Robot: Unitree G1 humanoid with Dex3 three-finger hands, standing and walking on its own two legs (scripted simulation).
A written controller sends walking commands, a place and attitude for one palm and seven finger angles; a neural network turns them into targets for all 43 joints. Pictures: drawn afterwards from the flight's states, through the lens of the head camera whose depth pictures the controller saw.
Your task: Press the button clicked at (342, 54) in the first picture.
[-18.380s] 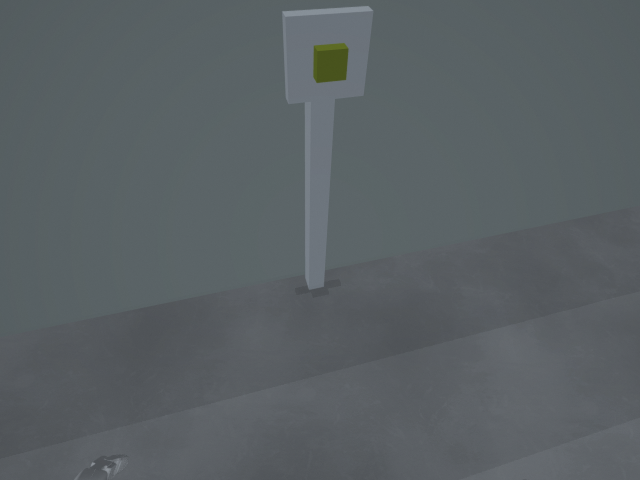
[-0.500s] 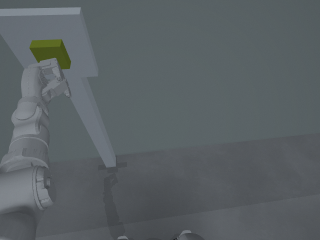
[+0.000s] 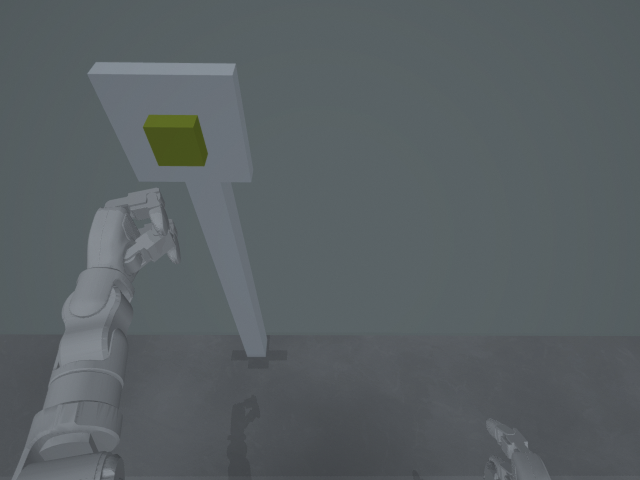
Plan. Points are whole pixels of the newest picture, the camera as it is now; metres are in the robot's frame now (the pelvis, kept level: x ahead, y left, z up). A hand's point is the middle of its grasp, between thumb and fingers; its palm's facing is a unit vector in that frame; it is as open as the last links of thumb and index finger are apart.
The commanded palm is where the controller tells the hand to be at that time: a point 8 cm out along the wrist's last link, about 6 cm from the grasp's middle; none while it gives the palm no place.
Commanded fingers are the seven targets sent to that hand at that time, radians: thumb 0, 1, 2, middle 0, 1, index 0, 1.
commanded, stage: draw the hand back to the body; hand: left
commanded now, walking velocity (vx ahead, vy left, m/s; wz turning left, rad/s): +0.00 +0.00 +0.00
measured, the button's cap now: (178, 139) +0.52 +0.23 +0.13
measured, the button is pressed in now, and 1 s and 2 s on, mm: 0 0 0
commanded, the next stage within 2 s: step back with the hand held close in 1.52 s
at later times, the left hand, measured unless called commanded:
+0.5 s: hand (137, 271) +0.30 +0.21 +0.13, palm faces +0.10 -1.00 -0.02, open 3.1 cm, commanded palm +0.26 +0.26 +0.14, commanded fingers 0.00 0.90 0.90 -1.30 -1.50 -1.30 -1.50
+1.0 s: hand (75, 323) +0.22 +0.23 +0.17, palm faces +0.36 -0.87 -0.32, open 3.1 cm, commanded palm +0.17 +0.27 +0.18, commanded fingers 0.00 0.90 0.90 -1.30 -1.50 -1.30 -1.50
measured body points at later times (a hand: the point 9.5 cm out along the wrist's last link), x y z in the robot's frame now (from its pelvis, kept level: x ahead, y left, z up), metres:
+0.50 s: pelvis -0.01 -0.01 +0.01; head -0.02 -0.02 +0.46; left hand +0.29 +0.27 +0.14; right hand +0.13 -0.25 -0.08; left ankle -0.02 +0.11 -0.72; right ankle +0.00 -0.12 -0.72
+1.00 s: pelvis +0.00 +0.00 +0.02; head -0.02 -0.03 +0.47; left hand +0.20 +0.27 +0.19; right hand +0.19 -0.22 -0.06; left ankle -0.02 +0.11 -0.72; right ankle +0.00 -0.12 -0.72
